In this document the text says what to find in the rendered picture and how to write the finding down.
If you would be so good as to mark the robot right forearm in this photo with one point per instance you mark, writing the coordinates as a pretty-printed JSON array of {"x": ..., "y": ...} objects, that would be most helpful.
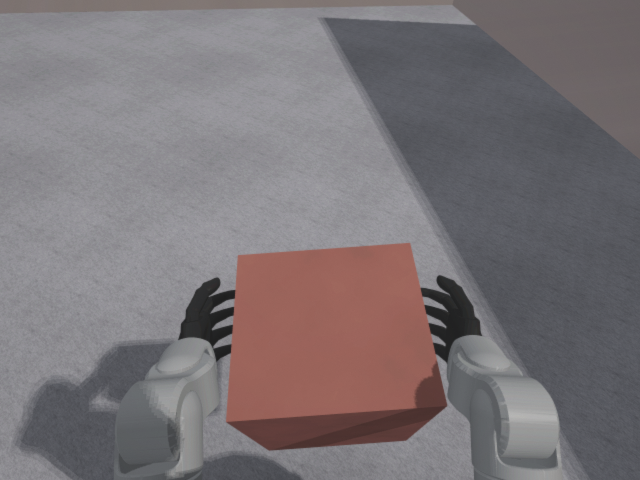
[{"x": 514, "y": 423}]

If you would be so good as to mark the robot left forearm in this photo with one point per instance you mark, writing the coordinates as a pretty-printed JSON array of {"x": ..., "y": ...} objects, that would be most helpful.
[{"x": 159, "y": 423}]

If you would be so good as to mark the robot right hand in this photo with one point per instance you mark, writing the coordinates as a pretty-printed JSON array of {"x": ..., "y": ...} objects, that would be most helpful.
[{"x": 460, "y": 319}]

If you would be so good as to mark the robot left hand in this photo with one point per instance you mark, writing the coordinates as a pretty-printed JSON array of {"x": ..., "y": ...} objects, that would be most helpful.
[{"x": 199, "y": 322}]

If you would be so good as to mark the carton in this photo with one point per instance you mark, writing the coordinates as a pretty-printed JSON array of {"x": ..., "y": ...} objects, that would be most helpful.
[{"x": 331, "y": 347}]

